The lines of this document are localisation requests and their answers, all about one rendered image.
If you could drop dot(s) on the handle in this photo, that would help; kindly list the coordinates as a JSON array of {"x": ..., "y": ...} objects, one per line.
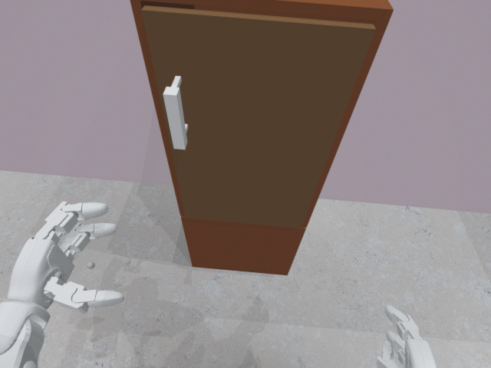
[{"x": 174, "y": 111}]

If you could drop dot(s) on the left robot forearm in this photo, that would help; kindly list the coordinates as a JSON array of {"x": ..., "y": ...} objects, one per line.
[{"x": 22, "y": 326}]

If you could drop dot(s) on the right robot hand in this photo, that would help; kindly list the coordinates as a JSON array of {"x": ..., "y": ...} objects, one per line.
[{"x": 412, "y": 350}]

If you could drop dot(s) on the left robot hand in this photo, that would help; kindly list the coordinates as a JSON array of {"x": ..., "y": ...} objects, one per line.
[{"x": 33, "y": 274}]

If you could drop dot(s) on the cupboard door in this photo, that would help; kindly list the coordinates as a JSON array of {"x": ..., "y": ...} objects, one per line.
[{"x": 263, "y": 97}]

